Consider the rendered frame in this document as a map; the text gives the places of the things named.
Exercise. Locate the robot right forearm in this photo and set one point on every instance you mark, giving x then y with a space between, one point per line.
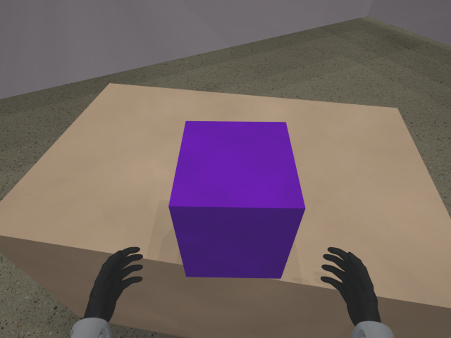
371 329

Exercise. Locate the robot right hand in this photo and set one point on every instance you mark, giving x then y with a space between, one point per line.
356 287

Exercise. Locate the carton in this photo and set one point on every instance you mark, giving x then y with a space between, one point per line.
236 202

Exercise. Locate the robot left hand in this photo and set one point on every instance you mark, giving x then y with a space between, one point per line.
108 285

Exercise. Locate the pedestal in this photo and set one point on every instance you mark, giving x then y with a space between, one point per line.
105 185

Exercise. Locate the robot left forearm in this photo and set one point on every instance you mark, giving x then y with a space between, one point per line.
91 328

